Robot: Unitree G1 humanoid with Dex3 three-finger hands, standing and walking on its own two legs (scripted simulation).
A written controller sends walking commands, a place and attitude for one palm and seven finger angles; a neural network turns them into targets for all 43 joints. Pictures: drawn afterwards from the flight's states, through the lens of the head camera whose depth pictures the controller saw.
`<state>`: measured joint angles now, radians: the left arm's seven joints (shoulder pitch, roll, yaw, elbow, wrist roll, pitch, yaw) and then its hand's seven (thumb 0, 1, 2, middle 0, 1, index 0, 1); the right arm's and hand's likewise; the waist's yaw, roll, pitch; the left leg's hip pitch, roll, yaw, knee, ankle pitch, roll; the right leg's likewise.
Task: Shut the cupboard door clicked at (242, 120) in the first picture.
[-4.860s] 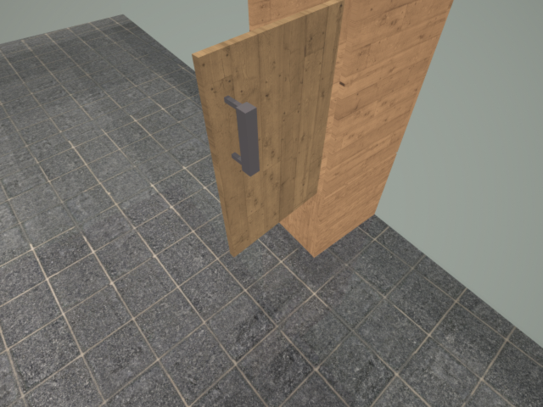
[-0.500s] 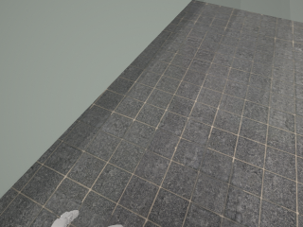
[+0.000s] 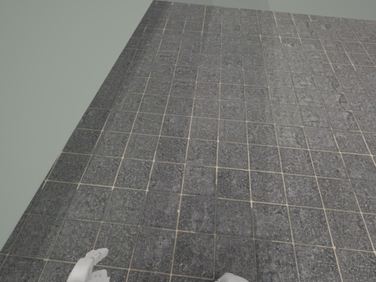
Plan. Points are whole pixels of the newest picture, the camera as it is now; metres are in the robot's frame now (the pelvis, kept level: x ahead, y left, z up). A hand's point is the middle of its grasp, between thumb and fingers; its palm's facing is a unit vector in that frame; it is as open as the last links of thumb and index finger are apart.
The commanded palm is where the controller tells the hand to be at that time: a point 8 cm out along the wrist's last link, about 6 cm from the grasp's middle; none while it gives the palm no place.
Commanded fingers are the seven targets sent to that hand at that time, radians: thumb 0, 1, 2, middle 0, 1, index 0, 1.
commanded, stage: walk around to get in front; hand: left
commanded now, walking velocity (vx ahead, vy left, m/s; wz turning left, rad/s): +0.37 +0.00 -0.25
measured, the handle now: out of the picture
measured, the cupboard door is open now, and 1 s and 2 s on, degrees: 96 96 96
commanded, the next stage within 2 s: walk to a spot facing it in 0.30 s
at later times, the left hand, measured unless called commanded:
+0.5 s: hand (136, 204) +0.33 +0.15 -0.16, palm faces -0.14 -0.98 -0.17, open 7.4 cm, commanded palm none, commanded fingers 0.00 0.90 0.90 -0.20 -0.30 -0.20 -0.30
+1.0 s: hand (137, 178) +0.42 +0.17 -0.17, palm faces +0.20 -0.95 -0.23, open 7.4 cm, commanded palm none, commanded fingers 0.00 0.90 0.90 -0.20 -0.30 -0.20 -0.30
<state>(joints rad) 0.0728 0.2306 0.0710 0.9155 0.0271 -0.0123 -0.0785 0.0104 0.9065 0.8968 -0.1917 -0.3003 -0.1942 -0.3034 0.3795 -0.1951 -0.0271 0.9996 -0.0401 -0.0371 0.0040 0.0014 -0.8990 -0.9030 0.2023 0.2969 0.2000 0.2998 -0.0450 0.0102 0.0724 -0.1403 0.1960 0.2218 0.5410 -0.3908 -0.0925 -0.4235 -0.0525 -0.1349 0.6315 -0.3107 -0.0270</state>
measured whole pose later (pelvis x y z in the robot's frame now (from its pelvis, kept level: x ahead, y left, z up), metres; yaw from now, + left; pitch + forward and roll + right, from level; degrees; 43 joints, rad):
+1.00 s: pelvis +0.36 -0.06 +0.00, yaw +10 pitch +1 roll +0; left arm 0.13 0.24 0.08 0.97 0.01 0.04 0.01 0.00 0.91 0.90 -0.19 -0.30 -0.20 -0.30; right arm 0.17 -0.21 -0.05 0.93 -0.03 0.00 -0.01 0.00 -0.90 -0.90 0.20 0.30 0.20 0.30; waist -0.02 -0.03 0.06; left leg -0.40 0.04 0.07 0.61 -0.24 0.02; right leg -0.46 -0.08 -0.05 1.10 -0.48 0.07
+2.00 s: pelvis +0.41 -0.13 +0.01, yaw +49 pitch +0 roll +2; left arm 0.18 0.21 0.04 0.88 0.02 0.01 0.01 0.01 0.90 0.90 -0.20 -0.30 -0.20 -0.30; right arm 0.14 -0.24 -0.08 0.92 -0.01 0.08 0.03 0.01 -0.90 -0.90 0.20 0.30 0.19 0.30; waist -0.03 -0.04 0.11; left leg -0.42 0.02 0.08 0.84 -0.46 -0.06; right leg -0.24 -0.15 -0.15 0.56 -0.32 0.04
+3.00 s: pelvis +0.47 -0.14 +0.00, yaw +85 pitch +1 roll +0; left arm 0.15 0.26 0.07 0.87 0.01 0.03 0.00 0.01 0.91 0.90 -0.19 -0.30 -0.20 -0.30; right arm 0.15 -0.23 -0.06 0.91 -0.03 0.06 0.01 0.00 -0.90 -0.90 0.20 0.30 0.20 0.30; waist -0.01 0.01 0.09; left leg -0.34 -0.01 -0.10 0.57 -0.25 -0.02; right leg -0.33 -0.05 -0.04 0.67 -0.38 0.06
